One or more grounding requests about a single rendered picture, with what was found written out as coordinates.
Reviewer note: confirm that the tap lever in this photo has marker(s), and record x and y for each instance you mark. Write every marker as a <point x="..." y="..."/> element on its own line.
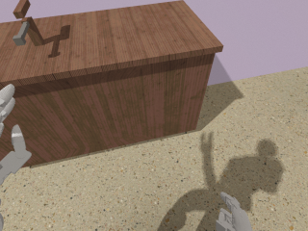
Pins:
<point x="19" y="39"/>

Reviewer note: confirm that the robot right hand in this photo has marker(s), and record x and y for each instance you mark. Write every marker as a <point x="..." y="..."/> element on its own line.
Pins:
<point x="238" y="221"/>

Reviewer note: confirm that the robot left hand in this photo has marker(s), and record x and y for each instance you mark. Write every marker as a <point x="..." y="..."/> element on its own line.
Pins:
<point x="17" y="158"/>

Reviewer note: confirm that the counter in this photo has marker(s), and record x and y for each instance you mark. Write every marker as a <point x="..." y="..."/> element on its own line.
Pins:
<point x="86" y="82"/>

